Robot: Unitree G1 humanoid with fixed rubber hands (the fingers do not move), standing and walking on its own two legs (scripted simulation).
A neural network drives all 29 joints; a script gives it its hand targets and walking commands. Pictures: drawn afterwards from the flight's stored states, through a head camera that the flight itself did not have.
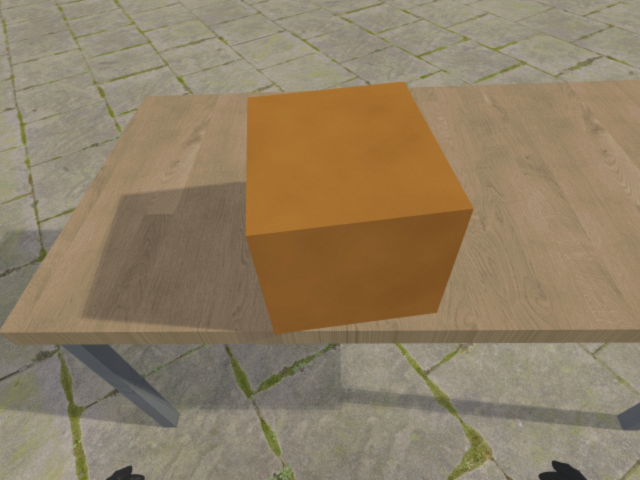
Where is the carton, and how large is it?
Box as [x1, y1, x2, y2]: [246, 81, 473, 333]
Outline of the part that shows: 403,81 247,98 246,238 274,333 436,312 473,208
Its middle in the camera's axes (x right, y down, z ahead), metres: +0.03 -0.06 +0.63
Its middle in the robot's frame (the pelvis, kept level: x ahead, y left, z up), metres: +0.53 -0.01 +0.03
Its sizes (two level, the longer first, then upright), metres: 0.312 0.266 0.238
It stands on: a table, 0.67 m high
